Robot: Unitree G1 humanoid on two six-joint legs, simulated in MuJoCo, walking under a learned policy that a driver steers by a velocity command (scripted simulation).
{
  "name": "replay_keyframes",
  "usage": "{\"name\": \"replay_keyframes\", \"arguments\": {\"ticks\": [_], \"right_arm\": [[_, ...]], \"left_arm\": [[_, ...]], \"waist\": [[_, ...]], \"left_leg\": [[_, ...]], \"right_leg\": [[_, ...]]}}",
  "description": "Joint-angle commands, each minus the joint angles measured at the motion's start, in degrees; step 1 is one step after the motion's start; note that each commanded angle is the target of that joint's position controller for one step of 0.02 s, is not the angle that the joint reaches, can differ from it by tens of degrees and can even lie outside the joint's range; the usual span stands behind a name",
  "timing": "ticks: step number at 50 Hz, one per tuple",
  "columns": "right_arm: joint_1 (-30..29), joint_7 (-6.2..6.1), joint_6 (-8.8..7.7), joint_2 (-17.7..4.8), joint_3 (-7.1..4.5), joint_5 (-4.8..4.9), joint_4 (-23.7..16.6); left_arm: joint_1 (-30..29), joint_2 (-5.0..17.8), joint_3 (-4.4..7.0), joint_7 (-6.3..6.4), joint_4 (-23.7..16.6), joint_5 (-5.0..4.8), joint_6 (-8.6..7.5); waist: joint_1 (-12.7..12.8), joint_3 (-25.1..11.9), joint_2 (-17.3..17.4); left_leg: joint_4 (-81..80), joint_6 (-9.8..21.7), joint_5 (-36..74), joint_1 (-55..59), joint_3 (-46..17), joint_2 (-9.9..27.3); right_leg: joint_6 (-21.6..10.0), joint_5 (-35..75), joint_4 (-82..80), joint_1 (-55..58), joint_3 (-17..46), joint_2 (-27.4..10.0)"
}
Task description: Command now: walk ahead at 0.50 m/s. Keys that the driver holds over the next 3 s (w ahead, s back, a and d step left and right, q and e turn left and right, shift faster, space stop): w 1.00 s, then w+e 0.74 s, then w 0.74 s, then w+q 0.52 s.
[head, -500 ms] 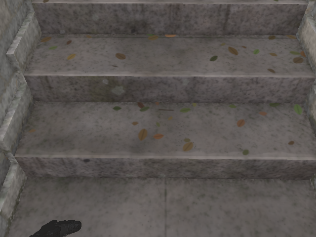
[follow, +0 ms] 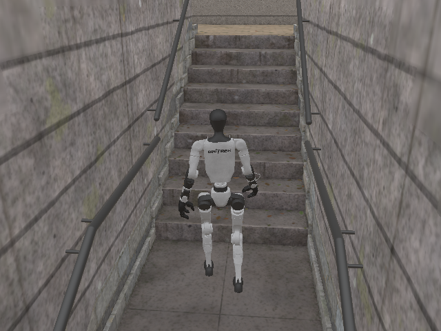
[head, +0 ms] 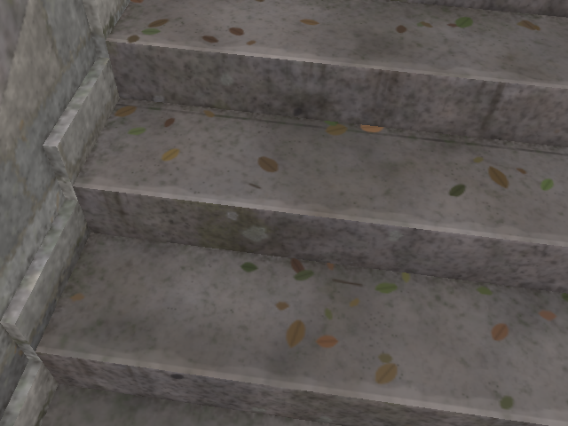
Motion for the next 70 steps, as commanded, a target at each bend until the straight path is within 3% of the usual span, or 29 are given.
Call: {"name": "replay_keyframes", "arguments": {"ticks": [1,4,14,18,21,22,23,25,28,34,38,41,44,45,46,48,49,50,51,52,53,54,56,58,60,63,66,68,70], "right_arm": [[17.5,-0.28,-0.16,-11.7,-3.66,0.76,1.5],[10.4,-0.11,-0.53,-5.1,-1.52,1.87,1.3],[15.5,-0.28,-1.7,-7.7,-1.64,2.81,7.4],[17.1,-0.59,-1.2,-6.7,-1.48,2.42,9.2],[13.7,-0.72,-0.76,-6.2,-1.04,2.77,8.7],[11.7,-0.74,-0.86,-3.5,-0.16,3.3,6.6],[17.7,-0.61,-0.63,1.3,0.8,4.14,5.7],[14.6,-0.51,0.79,-3.0,-0.55,1.17,7.2],[12.7,0.22,2.26,-0.2,-0.45,0.6,5.7],[0.6,-1.46,5.23,5.3,1.1,0.57,-1.8],[-12.6,-4.07,4.23,7.3,3.55,1.67,-11.3],[-16.7,-3.14,3.8,7.6,5.3,1.05,-16.3],[-16.7,-1.57,4.99,7.8,6.5,1.07,-18.8],[-12.4,-1.01,4.43,7.1,6.2,2.35,-16.3],[-5.0,-1.29,3.95,6.0,5.29,3.54,-13.3],[12.8,-1.09,3.46,-0.3,2.42,2.56,-7.3],[16.4,-1.16,2.87,-4.5,0.71,0.65,-4.6],[18.8,-1.77,4.2,-12.4,-1.83,0.31,-1.2],[14.9,-2.14,4.92,-11.2,-2.65,0.86,-0.4],[8.8,-1.94,4.22,-8.3,-2.0,0.95,0.7],[15.8,1.51,1.96,-1.8,0.43,-1.18,6.0],[15.3,3.33,1.38,1.7,1.55,-1.72,8.5],[7.5,5.19,1.28,7.7,3.89,-2.8,12.4],[4.4,5.0,0.31,7.0,3.91,-2.4,13.4],[1.3,3.28,-1.54,5.9,3.98,-2.99,12.3],[17.0,1.74,-1.67,5.5,4.63,-4.04,17.4],[29.0,3.44,-0.43,3.3,5.53,-6.54,22.4],[30.1,5.34,-0.61,2.9,6.37,-8.18,23.3],[31.0,6.24,-0.78,1.2,6.16,-6.22,22.4]], "left_arm": [[1.5,6.3,1.02,0.12,-3.9,0.87,-0.22],[-3.5,3.0,-0.06,-0.6,-4.1,1.32,0.41],[-16.7,0.0,-2.24,-1.13,-7.1,1.49,0.97],[-15.1,0.7,-2.11,-0.27,-6.5,1.32,0.7],[0.0,2.2,-0.76,0.77,-1.5,2.13,-0.55],[9.1,7.8,0.67,1.57,0.0,3.15,-0.98],[10.2,14.7,2.59,1.57,0.9,2.21,-0.3],[2.1,6.4,1.29,0.24,-0.8,0.1,0.52],[-1.8,0.6,-0.69,0.16,0.1,0.66,0.22],[9.6,2.4,-0.57,0.75,5.6,0.4,-1.19],[12.2,2.4,-1.82,1.23,7.7,0.9,-2.04],[10.6,1.6,-2.78,1.73,9.7,-0.2,-1.65],[10.9,3.1,-2.65,3.67,10.2,-1.9,0.16],[6.6,2.2,-3.41,3.28,7.5,-2.24,0.25],[8.3,6.2,-2.6,2.95,6.6,-2.26,-0.31],[3.5,13.3,0.41,1.42,4.6,-3.07,-1.32],[4.9,10.7,0.47,0.56,3.1,-2.68,-1.97],[5.5,4.8,0.24,-1.64,-0.4,-1.89,-2.38],[3.2,3.3,1.12,-2.18,-1.4,1.61,-1.81],[-0.9,-0.7,0.51,-1.69,-5.0,2.18,-0.76],[-3.0,-1.0,0.11,-4.59,-2.1,-0.32,0.61],[-2.8,-1.1,-0.24,-4.55,-3.6,0.93,0.56],[0.6,-7.7,-3.32,-4.87,-3.3,0.49,1.12],[-0.4,-2.1,-1.91,-5.01,-4.4,-0.28,1.61],[-5.1,-1.6,-2.0,-5.81,-5.3,-1.16,1.08],[-15.3,-3.8,-3.41,-6.27,-7.9,-1.13,1.32],[-23.6,-5.1,-5.64,-4.22,-10.3,-1.42,1.29],[-29.1,-1.3,-4.85,-3.58,-13.0,-1.93,1.2],[-35.8,-0.2,-3.88,-3.1,-15.4,-0.56,3.47]], "waist": [[-5.5,-8.6,9.7],[-2.7,-1.4,5.0],[-4.0,2.1,4.6],[-3.5,1.5,5.6],[3.9,-3.8,0.6],[7.1,-6.8,-6.6],[2.9,-9.4,-18.6],[0.9,-2.4,-5.9],[-3.8,1.9,-2.8],[-1.1,4.6,-6.5],[-1.1,7.8,-2.7],[-2.8,7.5,1.3],[-0.6,3.4,-1.4],[-2.7,-0.3,-0.5],[-6.0,-9.9,-7.3],[-14.7,-22.6,-15.9],[-14.2,-24.7,-9.1],[-12.0,-27.3,16.2],[-9.8,-26.0,10.3],[-5.6,-15.5,5.1],[-11.5,5.0,4.2],[-7.5,-0.2,2.5],[1.1,-1.8,-2.8],[3.6,-4.1,-3.2],[5.7,-4.4,0.8],[0.2,-3.8,6.1],[-4.6,1.5,2.6],[-4.9,0.4,0.4],[-6.1,-1.4,6.8]], "left_leg": [[-17.7,10.3,-14.3,32.6,-36.3,20.4],[-21.8,7.5,-1.7,20.9,-19.8,13.6],[-23.8,7.5,17.1,17.0,-4.9,8.3],[-18.0,7.9,16.7,18.2,-6.5,10.8],[2.5,5.6,31.0,15.6,-3.8,7.2],[21.4,3.1,19.1,5.8,-0.5,3.0],[38.4,0.9,-19.4,-10.2,1.4,-5.9],[55.1,1.2,-15.7,-17.1,-5.2,-0.6],[60.4,0.3,-11.0,-19.9,-4.5,1.8],[85.1,-1.7,-16.3,-43.4,-1.1,0.6],[98.0,2.6,-24.6,-64.9,-6.9,1.2],[82.0,2.1,-22.2,-59.1,-0.5,4.1],[55.6,2.7,-17.6,-34.9,5.8,4.9],[43.8,3.7,-14.6,-18.7,9.3,2.0],[43.8,4.4,-13.4,-4.3,11.3,-3.2],[28.4,6.2,-14.0,7.6,4.7,-6.5],[19.6,9.1,-20.5,15.3,-12.3,-0.3],[-2.0,16.4,-14.6,25.3,-47.5,16.5],[-11.2,12.7,-23.7,21.5,-58.2,18.2],[-12.6,9.8,-38.3,12.0,-50.5,17.1],[-11.4,13.5,-32.2,0.6,-46.2,15.1],[-9.6,13.6,-20.3,4.0,-41.3,15.6],[-10.0,5.6,-12.7,0.2,-27.7,14.1],[-10.4,2.5,-3.0,2.1,-11.2,10.7],[-13.6,-0.6,-1.6,-6.5,1.9,4.9],[-15.6,0.7,-1.1,5.5,0.7,6.9],[-16.1,3.7,-0.6,25.4,-5.1,13.4],[-19.5,3.1,-0.6,25.2,-1.8,13.2],[-24.8,4.1,8.2,19.7,2.8,13.0]], "right_leg": [[-3.3,-1.7,30.1,-31.1,3.8,-0.8],[-2.7,7.6,24.4,-27.4,2.2,-5.5],[2.5,19.9,1.8,-21.2,-3.9,-4.5],[0.1,16.1,-1.0,-16.1,-4.0,-3.0],[-3.3,14.7,-10.5,1.4,-4.2,0.5],[-6.0,18.7,-16.2,10.5,11.0,-11.8],[-13.1,26.9,-22.0,17.8,32.3,-24.8],[-15.7,8.8,-22.5,7.4,27.1,-21.3],[-10.9,10.0,-24.2,-3.3,15.7,-14.4],[-15.8,12.6,-26.2,-0.8,15.1,-16.6],[-12.1,6.4,-27.5,6.1,15.1,-19.6],[-7.7,7.3,-30.8,-0.8,7.9,-13.6],[-10.3,36.5,-42.0,-3.3,2.8,-12.8],[-9.9,65.6,-36.9,-5.5,-2.3,-10.3],[-10.6,98.9,-27.5,-3.3,-2.7,-13.4],[-7.1,113.8,-1.9,9.8,-2.8,-14.6],[-5.2,95.3,15.4,-0.8,-0.9,-10.9],[-1.9,22.8,41.7,-21.0,2.1,4.3],[-2.7,15.0,60.2,-27.5,14.5,3.5],[-2.9,17.7,65.3,-33.0,12.9,1.2],[-8.0,28.4,78.5,-47.5,22.3,5.2],[-11.7,30.9,82.7,-51.1,23.5,6.1],[-17.8,38.6,85.0,-56.5,24.6,4.3],[-15.7,37.3,81.9,-61.6,18.7,1.1],[-14.0,34.9,76.5,-54.9,9.8,-1.2],[-13.7,23.9,90.0,-68.8,5.2,-0.7],[-16.9,20.6,92.4,-91.4,10.7,-0.1],[-16.9,27.0,76.3,-88.8,7.1,-1.5],[-13.8,26.9,67.9,-79.9,-2.6,-2.7]]}}
Next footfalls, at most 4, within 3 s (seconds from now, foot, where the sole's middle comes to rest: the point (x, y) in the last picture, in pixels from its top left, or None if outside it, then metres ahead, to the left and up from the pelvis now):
0.44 right None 0.32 -0.09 -0.76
0.96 left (252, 319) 0.65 0.12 -0.60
1.56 right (347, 176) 0.95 -0.08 -0.43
2.00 left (291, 30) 1.28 0.07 -0.26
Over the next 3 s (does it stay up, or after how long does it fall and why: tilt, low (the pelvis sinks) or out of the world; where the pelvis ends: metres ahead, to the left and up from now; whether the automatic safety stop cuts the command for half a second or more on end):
stays up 1.57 -0.31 0.67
